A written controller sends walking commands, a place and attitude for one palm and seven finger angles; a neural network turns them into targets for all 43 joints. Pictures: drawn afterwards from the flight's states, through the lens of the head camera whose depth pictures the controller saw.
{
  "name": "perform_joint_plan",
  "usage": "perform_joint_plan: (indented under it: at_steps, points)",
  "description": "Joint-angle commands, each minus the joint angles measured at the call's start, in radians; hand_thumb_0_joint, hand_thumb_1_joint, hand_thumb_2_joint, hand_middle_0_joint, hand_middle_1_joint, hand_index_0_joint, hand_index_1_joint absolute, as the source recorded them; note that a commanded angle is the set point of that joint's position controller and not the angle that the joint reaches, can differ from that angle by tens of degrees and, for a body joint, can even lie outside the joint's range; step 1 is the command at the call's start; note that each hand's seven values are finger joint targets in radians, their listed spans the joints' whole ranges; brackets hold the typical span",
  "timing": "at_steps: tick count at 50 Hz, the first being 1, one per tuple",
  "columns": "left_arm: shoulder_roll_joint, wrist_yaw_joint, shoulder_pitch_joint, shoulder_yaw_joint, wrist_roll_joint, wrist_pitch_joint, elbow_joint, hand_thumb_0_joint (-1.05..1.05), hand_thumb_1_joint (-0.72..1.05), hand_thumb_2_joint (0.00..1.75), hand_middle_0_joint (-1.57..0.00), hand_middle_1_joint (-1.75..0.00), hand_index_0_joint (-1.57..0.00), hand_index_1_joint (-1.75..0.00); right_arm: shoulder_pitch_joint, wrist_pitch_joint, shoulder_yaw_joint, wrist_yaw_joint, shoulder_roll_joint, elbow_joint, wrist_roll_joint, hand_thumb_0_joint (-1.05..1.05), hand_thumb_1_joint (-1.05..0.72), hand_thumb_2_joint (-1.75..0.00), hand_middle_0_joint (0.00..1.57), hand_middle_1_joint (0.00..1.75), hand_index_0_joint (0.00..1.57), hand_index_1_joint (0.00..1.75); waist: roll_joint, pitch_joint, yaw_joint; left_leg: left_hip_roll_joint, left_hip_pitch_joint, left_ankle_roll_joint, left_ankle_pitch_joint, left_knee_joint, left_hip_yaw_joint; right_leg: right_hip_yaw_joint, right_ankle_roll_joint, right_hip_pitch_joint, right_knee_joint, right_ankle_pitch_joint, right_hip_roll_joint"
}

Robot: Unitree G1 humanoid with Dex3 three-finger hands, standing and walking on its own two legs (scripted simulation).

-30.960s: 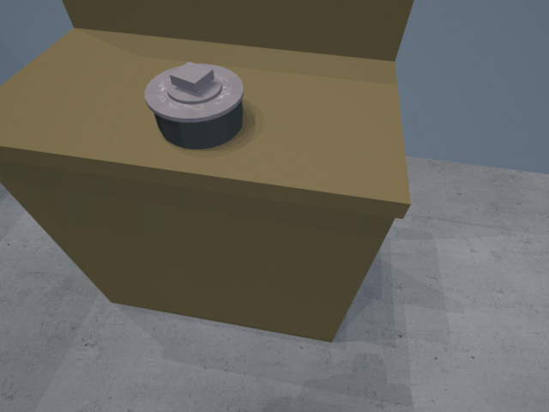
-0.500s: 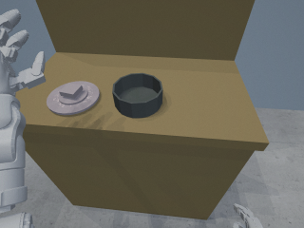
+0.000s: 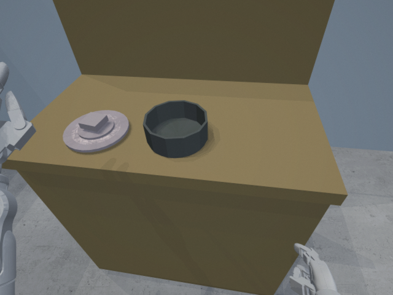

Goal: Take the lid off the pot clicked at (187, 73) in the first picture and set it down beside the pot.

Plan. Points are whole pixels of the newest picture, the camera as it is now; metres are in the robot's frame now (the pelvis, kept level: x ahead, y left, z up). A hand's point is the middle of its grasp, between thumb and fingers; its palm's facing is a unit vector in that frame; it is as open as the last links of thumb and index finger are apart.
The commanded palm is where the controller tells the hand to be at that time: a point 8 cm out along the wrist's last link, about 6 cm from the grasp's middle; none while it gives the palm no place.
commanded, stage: draw the hand back to the body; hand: left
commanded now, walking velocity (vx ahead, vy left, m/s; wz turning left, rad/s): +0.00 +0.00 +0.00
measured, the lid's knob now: (93, 121) +0.49 +0.34 +0.10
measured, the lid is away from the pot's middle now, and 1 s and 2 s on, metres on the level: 0.23 0.23 0.23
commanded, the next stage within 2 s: step back with the hand held close in 0.54 s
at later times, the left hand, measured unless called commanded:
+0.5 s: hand out of the picture +0.16 +0.26 +0.28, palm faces +0.48 -0.81 -0.33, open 7.5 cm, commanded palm +0.11 +0.30 +0.28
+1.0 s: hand out of the picture +0.18 +0.29 +0.26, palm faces +0.39 -0.79 -0.48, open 7.5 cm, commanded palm +0.10 +0.35 +0.28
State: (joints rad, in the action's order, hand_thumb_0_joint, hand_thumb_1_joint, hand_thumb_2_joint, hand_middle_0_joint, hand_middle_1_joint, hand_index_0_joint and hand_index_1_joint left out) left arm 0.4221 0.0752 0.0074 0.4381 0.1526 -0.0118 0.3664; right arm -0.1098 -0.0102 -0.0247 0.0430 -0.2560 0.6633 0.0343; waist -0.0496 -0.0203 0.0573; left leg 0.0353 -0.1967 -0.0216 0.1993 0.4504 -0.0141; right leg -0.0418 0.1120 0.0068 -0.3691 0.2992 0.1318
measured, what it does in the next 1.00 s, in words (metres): shifts its weight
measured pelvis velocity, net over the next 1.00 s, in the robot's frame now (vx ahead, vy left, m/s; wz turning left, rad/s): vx -0.04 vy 0.07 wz -0.02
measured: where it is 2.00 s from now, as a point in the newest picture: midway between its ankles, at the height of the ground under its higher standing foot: outside the picture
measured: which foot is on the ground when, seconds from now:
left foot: down 0.00-1.00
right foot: down 0.00-1.00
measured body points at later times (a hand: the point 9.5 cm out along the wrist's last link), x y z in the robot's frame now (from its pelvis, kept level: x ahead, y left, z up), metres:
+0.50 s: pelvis -0.02 +0.02 +0.00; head -0.05 +0.00 +0.45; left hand +0.13 +0.30 +0.30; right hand +0.19 -0.19 -0.08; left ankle +0.03 +0.11 -0.74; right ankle -0.07 -0.05 -0.74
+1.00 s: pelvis -0.04 +0.07 +0.00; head -0.01 +0.08 +0.44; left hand +0.15 +0.33 +0.28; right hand +0.13 -0.19 -0.08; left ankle +0.03 +0.11 -0.74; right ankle -0.07 -0.05 -0.74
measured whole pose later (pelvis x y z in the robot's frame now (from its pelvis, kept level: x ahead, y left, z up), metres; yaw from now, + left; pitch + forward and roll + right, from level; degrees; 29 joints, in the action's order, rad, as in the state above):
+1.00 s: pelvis -0.04 +0.07 +0.00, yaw -1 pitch +1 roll -2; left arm 0.52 0.11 -0.43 0.55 0.11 -0.18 0.77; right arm -0.17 -0.03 0.02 0.05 -0.25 0.55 0.03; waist -0.01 0.03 -0.02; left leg 0.08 -0.35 -0.11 0.14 0.47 0.05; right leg -0.07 0.02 0.21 -0.50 0.30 0.07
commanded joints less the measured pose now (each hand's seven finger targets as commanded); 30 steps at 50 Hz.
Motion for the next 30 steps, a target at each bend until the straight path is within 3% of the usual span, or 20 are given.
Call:
perform_joint_plan:
  at_steps: [1, 2, 5, 7, 8, 10, 12, 13, 16, 19, 20, 22, 23, 24, 27, 30]
  points:
    - [0.306, 0.014, 0.179, 0.160, 0.004, -0.070, 0.244, 0.00, 0.90, 0.90, -0.20, -0.30, -0.20, -0.30, 0.151, 0.058, 0.036, 0.009, -0.093, -0.155, -0.005, 0.00, -0.90, -0.90, 0.20, 0.30, 0.20, 0.30, 0.078, -0.161, 0.007, -0.034, 0.173, -0.042, -0.197, 0.017, 0.025, -0.048, -0.129, 0.092, 0.044, -0.619, -0.163]
    - [0.304, 0.013, 0.135, 0.170, 0.008, -0.072, 0.227, 0.00, 0.90, 0.90, -0.20, -0.30, -0.20, -0.30, 0.151, 0.058, 0.035, 0.010, -0.090, -0.151, -0.006, 0.00, -0.90, -0.90, 0.20, 0.30, 0.20, 0.30, 0.049, -0.147, 0.008, -0.033, 0.168, -0.042, -0.195, 0.024, 0.028, -0.055, -0.130, 0.091, 0.044, -0.623, -0.168]
    - [0.225, 0.003, 0.096, 0.094, 0.008, -0.089, 0.312, 0.00, 0.90, 0.90, -0.20, -0.30, -0.20, -0.30, 0.157, 0.071, 0.032, 0.005, -0.077, -0.160, -0.005, 0.00, -0.90, -0.90, 0.20, 0.30, 0.20, 0.30, -0.037, -0.131, 0.007, -0.036, 0.199, -0.039, -0.207, 0.008, 0.028, -0.037, -0.110, 0.117, 0.055, -0.533, -0.155]
    - [0.203, 0.001, 0.013, 0.085, 0.009, -0.089, 0.318, 0.00, 0.90, 0.90, -0.20, -0.30, -0.20, -0.30, 0.150, 0.076, 0.034, 0.002, -0.079, -0.161, -0.006, 0.00, -0.90, -0.90, 0.20, 0.30, 0.20, 0.30, -0.006, -0.124, 0.007, -0.042, 0.207, -0.040, -0.225, 0.011, 0.024, -0.035, -0.111, 0.117, 0.053, -0.546, -0.154]
    - [0.226, 0.002, 0.017, 0.098, 0.009, -0.092, 0.351, 0.00, 0.90, 0.90, -0.20, -0.30, -0.20, -0.30, 0.149, 0.078, 0.038, 0.001, -0.085, -0.164, -0.007, 0.00, -0.90, -0.90, 0.20, 0.30, 0.20, 0.30, -0.008, -0.127, 0.008, -0.043, 0.208, -0.041, -0.219, 0.004, 0.021, -0.033, -0.107, 0.126, 0.060, -0.516, -0.151]
    - [0.243, 0.004, -0.037, 0.137, 0.015, -0.093, 0.321, 0.00, 0.90, 0.90, -0.20, -0.30, -0.20, -0.30, 0.145, 0.081, 0.039, 0.005, -0.083, -0.156, -0.011, 0.00, -0.90, -0.90, 0.20, 0.30, 0.20, 0.30, 0.067, -0.094, 0.013, -0.045, 0.187, -0.042, -0.193, -0.004, 0.015, -0.027, -0.106, 0.133, 0.071, -0.471, -0.146]
    - [0.260, 0.003, -0.078, 0.168, 0.022, -0.108, 0.353, 0.00, 0.90, 0.90, -0.20, -0.30, -0.20, -0.30, 0.148, 0.086, 0.040, 0.006, -0.078, -0.156, -0.010, 0.00, -0.90, -0.90, 0.20, 0.30, 0.20, 0.30, 0.045, -0.091, 0.016, -0.047, 0.192, -0.043, -0.185, -0.005, 0.018, -0.031, -0.102, 0.133, 0.081, -0.441, -0.148]
    - [0.251, 0.000, -0.074, 0.155, 0.022, -0.116, 0.399, 0.00, 0.90, 0.90, -0.20, -0.30, -0.20, -0.30, 0.152, 0.089, 0.042, 0.005, -0.075, -0.160, -0.012, 0.00, -0.90, -0.90, 0.20, 0.30, 0.20, 0.30, 0.003, -0.098, 0.017, -0.046, 0.201, -0.042, -0.188, -0.007, 0.020, -0.032, -0.094, 0.137, 0.086, -0.417, -0.148]
    - [0.213, -0.004, -0.146, 0.124, 0.022, -0.131, 0.433, 0.00, 0.90, 0.90, -0.20, -0.30, -0.20, -0.30, 0.151, 0.105, 0.040, 0.003, -0.069, -0.161, -0.013, 0.00, -0.90, -0.90, 0.20, 0.30, 0.20, 0.30, -0.030, -0.070, 0.016, -0.052, 0.216, -0.037, -0.178, -0.018, 0.015, -0.023, -0.082, 0.164, 0.102, -0.334, -0.139]
    - [0.217, -0.004, -0.206, 0.137, 0.026, -0.138, 0.449, 0.00, 0.90, 0.90, -0.20, -0.30, -0.20, -0.30, 0.147, 0.113, 0.045, 0.003, -0.069, -0.159, -0.016, 0.00, -0.90, -0.90, 0.20, 0.30, 0.20, 0.30, -0.001, -0.048, 0.017, -0.058, 0.215, -0.036, -0.158, -0.022, 0.009, -0.020, -0.078, 0.180, 0.118, -0.278, -0.136]
    - [0.224, -0.002, -0.185, 0.146, 0.027, -0.142, 0.442, 0.00, 0.90, 0.90, -0.20, -0.30, -0.20, -0.30, 0.143, 0.114, 0.044, 0.004, -0.071, -0.152, -0.016, 0.00, -0.90, -0.90, 0.20, 0.30, 0.20, 0.30, 0.034, -0.040, 0.014, -0.059, 0.208, -0.037, -0.147, -0.030, 0.005, -0.016, -0.077, 0.181, 0.123, -0.256, -0.133]
    - [0.223, -0.001, -0.134, 0.142, 0.026, -0.152, 0.454, 0.00, 0.90, 0.90, -0.20, -0.30, -0.20, -0.30, 0.146, 0.116, 0.042, 0.009, -0.067, -0.144, -0.013, 0.00, -0.90, -0.90, 0.20, 0.30, 0.20, 0.30, 0.003, -0.031, 0.006, -0.054, 0.216, -0.038, -0.125, -0.034, 0.006, -0.021, -0.076, 0.189, 0.137, -0.214, -0.130]
    - [0.252, 0.006, -0.112, 0.172, 0.025, -0.155, 0.428, 0.00, 0.90, 0.90, -0.20, -0.30, -0.20, -0.30, 0.143, 0.120, 0.047, 0.014, -0.073, -0.141, -0.016, 0.00, -0.90, -0.90, 0.20, 0.30, 0.20, 0.30, 0.004, -0.025, 0.009, -0.055, 0.208, -0.037, -0.107, -0.033, 0.001, -0.023, -0.074, 0.198, 0.145, -0.186, -0.131]
    - [0.207, 0.001, -0.108, 0.130, 0.023, -0.158, 0.428, 0.00, 0.90, 0.90, -0.20, -0.30, -0.20, -0.30, 0.148, 0.125, 0.043, 0.015, -0.066, -0.139, -0.018, 0.00, -0.90, -0.90, 0.20, 0.30, 0.20, 0.30, -0.023, -0.011, 0.005, -0.054, 0.216, -0.036, -0.099, -0.035, 0.000, -0.022, -0.071, 0.207, 0.148, -0.172, -0.131]
    - [0.149, -0.010, -0.156, 0.074, 0.021, -0.160, 0.433, 0.00, 0.90, 0.90, -0.20, -0.30, -0.20, -0.30, 0.148, 0.132, 0.038, 0.008, -0.060, -0.142, -0.015, 0.00, -0.90, -0.90, 0.20, 0.30, 0.20, 0.30, -0.025, -0.009, 0.003, -0.057, 0.238, -0.033, -0.099, -0.056, -0.008, -0.006, -0.069, 0.203, 0.148, -0.154, -0.120]
    - [0.202, -0.005, -0.162, 0.120, 0.021, -0.159, 0.435, 0.00, 0.90, 0.90, -0.20, -0.30, -0.20, -0.30, 0.148, 0.134, 0.042, 0.008, -0.071, -0.140, -0.021, 0.00, -0.90, -0.90, 0.20, 0.30, 0.20, 0.30, 0.017, -0.028, 0.018, -0.062, 0.223, -0.032, -0.094, -0.069, -0.017, -0.002, -0.068, 0.185, 0.146, -0.146, -0.124]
